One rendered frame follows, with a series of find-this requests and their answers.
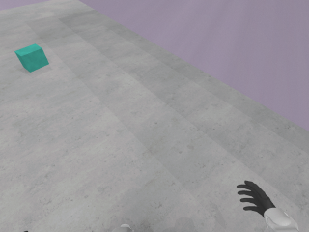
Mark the robot left shin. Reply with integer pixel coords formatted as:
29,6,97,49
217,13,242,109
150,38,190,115
121,224,131,229

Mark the robot right hand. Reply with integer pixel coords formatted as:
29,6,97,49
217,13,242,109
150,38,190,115
237,180,276,218

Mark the robot right forearm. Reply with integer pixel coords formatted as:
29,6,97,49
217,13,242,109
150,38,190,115
264,207,299,232

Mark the carton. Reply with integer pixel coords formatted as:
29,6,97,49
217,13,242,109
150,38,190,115
15,43,49,73

